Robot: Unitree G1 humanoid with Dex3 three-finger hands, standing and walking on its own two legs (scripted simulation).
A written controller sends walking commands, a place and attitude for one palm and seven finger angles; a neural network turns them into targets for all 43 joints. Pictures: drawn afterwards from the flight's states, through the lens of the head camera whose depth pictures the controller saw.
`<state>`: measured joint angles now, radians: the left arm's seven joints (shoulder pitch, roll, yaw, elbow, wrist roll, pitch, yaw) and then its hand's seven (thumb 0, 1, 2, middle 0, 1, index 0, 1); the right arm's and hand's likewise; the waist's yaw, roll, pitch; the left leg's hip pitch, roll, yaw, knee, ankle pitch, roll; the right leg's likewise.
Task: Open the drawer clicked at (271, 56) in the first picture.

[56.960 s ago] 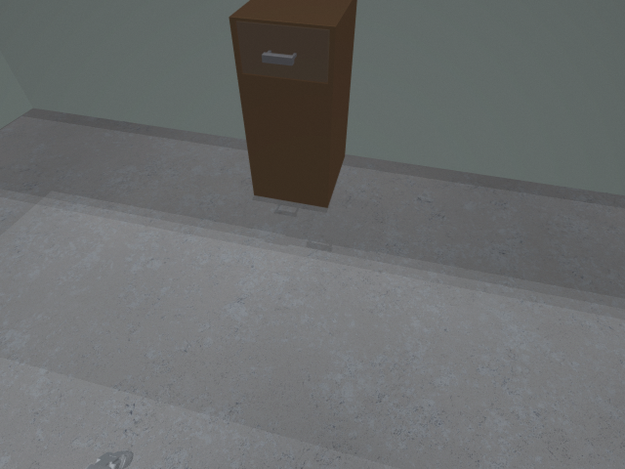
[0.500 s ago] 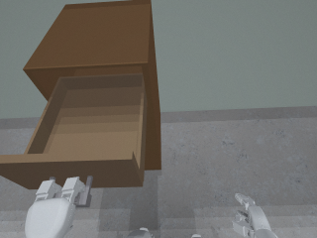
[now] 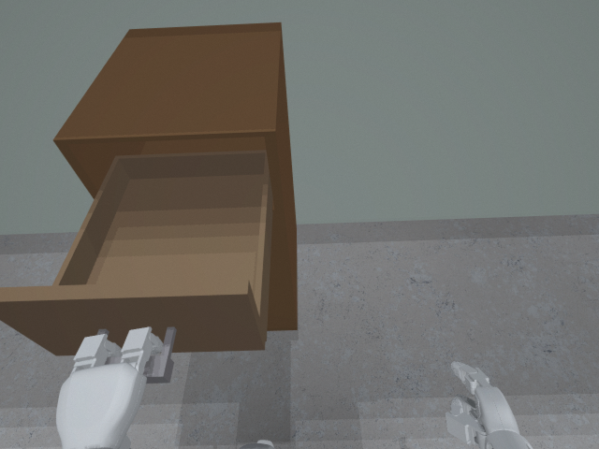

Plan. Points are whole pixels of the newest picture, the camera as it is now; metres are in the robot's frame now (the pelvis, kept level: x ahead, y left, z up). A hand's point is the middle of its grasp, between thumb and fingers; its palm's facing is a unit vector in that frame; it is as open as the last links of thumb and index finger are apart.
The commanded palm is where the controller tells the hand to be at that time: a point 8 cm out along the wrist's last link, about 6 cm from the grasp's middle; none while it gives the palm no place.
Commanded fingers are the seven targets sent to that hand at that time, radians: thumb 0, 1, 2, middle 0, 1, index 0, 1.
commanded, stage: lift the hand off the handle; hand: left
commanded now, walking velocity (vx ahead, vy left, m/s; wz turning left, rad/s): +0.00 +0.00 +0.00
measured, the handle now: (131, 352) +0.23 +0.25 +0.00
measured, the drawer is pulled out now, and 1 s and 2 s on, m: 0.30 0.30 0.30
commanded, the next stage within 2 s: draw the hand back to the body in 1.50 s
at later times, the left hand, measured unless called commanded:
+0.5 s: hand (116, 384) +0.19 +0.25 +0.02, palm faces +0.03 -0.06 -1.00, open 13.7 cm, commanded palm +0.17 +0.25 +0.08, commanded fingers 0.00 -0.50 0.30 -0.30 -1.20 -0.30 -1.20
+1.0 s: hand (90, 363) +0.19 +0.25 +0.08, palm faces +0.03 -0.09 -1.00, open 13.3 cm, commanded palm +0.17 +0.25 +0.15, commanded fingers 0.00 -0.50 0.30 -0.30 -1.20 -0.30 -1.20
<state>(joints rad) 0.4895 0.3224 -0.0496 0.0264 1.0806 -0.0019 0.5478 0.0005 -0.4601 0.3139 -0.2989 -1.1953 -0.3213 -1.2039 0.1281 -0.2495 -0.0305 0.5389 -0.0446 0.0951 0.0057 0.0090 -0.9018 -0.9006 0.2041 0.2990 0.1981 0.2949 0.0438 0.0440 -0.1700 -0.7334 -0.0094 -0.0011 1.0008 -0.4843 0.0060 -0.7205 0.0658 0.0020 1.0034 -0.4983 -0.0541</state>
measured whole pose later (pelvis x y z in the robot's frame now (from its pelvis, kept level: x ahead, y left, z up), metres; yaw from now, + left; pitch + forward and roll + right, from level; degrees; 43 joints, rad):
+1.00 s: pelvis +0.01 +0.01 +0.04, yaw +1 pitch +5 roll +0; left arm 0.46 0.40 -0.07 -0.19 0.98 0.07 0.29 0.00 -0.49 0.30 -0.31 -1.20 -0.42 -1.24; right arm 0.11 -0.22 0.01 0.58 -0.02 0.07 -0.02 0.01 -0.90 -0.90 0.20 0.30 0.20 0.29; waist 0.10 0.09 -0.10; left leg -0.43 -0.03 -0.01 0.73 -0.39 0.02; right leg -0.41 0.05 0.01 0.73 -0.40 -0.04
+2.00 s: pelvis +0.02 +0.02 +0.06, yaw +1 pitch +0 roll -1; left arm 0.54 0.48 0.04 -0.46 0.87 0.09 0.09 0.00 -0.49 0.30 -0.31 -1.20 -0.32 -1.20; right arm 0.13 -0.25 0.03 0.53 0.01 0.10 0.01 0.01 -0.90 -0.90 0.20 0.30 0.20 0.29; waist 0.11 0.11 -0.06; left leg -0.25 -0.02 -0.01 0.55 -0.31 0.03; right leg -0.21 0.05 0.01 0.51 -0.31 -0.02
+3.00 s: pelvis +0.03 +0.00 +0.07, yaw +3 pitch -3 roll +0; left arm 0.55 0.32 0.29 -0.45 -0.07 -0.11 0.10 0.01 0.59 0.77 -0.23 -0.49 -0.23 -0.49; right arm 0.17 -0.21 0.00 0.62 0.01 -0.10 -0.07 0.01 -0.90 -0.90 0.20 0.30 0.20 0.29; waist 0.05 0.08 -0.01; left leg -0.11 -0.02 -0.05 0.42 -0.26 0.00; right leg -0.06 0.05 -0.02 0.38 -0.26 -0.05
